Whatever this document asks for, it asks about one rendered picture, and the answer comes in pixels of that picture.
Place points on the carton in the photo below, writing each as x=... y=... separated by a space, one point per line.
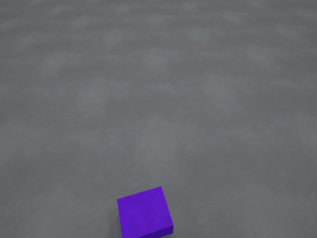
x=145 y=214

